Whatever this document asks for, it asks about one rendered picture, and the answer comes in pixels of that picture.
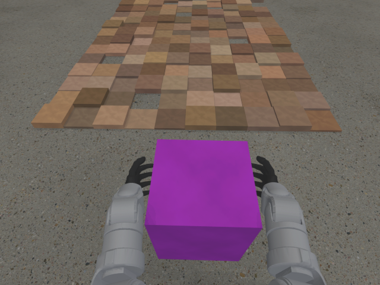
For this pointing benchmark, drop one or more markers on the robot right hand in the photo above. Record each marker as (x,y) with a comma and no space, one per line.
(267,176)

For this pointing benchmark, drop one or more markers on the robot left forearm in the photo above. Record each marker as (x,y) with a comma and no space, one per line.
(122,257)

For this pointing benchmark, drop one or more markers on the robot left hand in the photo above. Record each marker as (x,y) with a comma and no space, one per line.
(135,176)

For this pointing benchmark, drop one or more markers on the carton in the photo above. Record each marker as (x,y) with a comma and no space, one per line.
(202,203)

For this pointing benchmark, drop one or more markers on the robot right forearm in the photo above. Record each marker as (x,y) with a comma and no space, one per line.
(289,253)

